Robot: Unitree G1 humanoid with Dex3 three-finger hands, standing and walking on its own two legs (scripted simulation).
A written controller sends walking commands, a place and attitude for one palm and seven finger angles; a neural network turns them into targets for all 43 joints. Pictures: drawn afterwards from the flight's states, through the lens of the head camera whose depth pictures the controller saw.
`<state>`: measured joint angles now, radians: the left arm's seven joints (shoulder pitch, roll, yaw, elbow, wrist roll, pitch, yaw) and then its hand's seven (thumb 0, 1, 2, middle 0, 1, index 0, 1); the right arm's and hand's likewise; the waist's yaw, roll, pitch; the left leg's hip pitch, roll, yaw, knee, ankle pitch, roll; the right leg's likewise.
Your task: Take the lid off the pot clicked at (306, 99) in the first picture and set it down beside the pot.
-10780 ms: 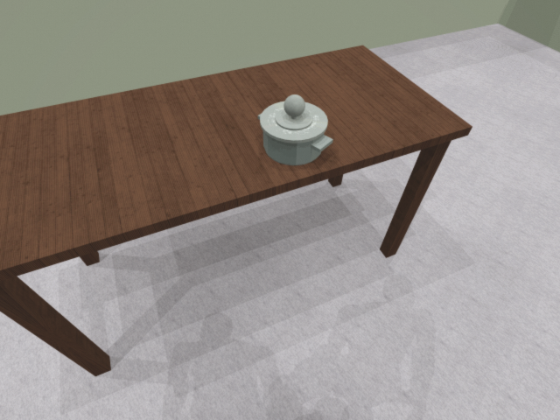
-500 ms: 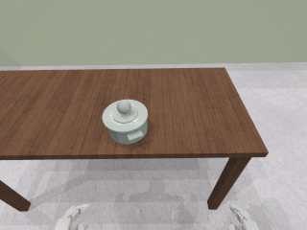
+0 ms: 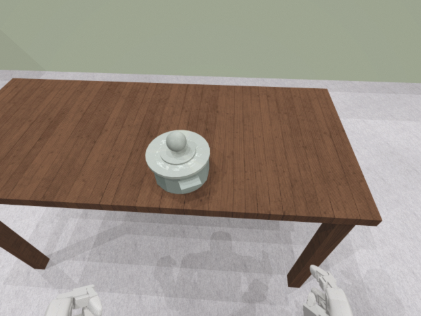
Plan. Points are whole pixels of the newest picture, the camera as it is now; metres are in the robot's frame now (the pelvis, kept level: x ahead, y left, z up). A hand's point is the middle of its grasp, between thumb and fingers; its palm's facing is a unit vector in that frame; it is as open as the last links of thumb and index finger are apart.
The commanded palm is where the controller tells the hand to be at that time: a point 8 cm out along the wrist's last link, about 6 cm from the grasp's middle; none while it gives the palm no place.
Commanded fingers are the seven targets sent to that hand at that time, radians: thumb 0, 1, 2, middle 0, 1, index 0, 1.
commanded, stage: raise the hand higher, near the body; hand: left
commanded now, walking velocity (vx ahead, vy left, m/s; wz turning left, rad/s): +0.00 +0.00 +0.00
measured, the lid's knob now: (176, 141) +0.49 +0.14 +0.03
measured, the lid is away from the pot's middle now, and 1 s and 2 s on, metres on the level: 0.00 0.00 0.00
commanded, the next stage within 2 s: reach forward and open the fingers in 0.74 s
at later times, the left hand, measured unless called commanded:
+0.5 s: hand (85, 282) +0.16 +0.23 +0.03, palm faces +0.24 -0.89 -0.38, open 3.1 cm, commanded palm +0.12 +0.26 +0.07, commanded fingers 0.00 0.90 0.90 -1.30 -1.50 -1.30 -1.50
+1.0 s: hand (77, 252) +0.19 +0.23 +0.09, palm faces +0.02 -0.40 -0.92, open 2.9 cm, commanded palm +0.16 +0.25 +0.14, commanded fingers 0.00 0.65 0.95 -1.17 -1.21 -1.17 -1.21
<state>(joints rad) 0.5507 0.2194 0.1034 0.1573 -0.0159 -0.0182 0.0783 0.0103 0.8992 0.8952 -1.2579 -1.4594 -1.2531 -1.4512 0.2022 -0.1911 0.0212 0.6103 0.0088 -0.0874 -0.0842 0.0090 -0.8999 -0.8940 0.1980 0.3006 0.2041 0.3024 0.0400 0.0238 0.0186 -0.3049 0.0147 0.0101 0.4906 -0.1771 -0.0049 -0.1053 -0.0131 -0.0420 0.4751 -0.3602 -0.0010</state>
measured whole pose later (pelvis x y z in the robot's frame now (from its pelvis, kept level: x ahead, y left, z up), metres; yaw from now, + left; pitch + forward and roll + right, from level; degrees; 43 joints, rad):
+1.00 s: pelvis +0.01 -0.01 +0.00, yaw -2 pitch +1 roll +1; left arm 0.58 0.48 0.13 -0.43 0.54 0.07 0.07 0.01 0.85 0.88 -1.26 -1.47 -1.26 -1.46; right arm 0.14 -0.25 0.01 0.55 0.01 0.07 -0.03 0.01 -0.90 -0.89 0.20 0.30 0.20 0.30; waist 0.07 0.09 -0.02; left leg -0.32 0.04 0.03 0.51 -0.20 -0.02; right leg -0.14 0.01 -0.02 0.51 -0.38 -0.02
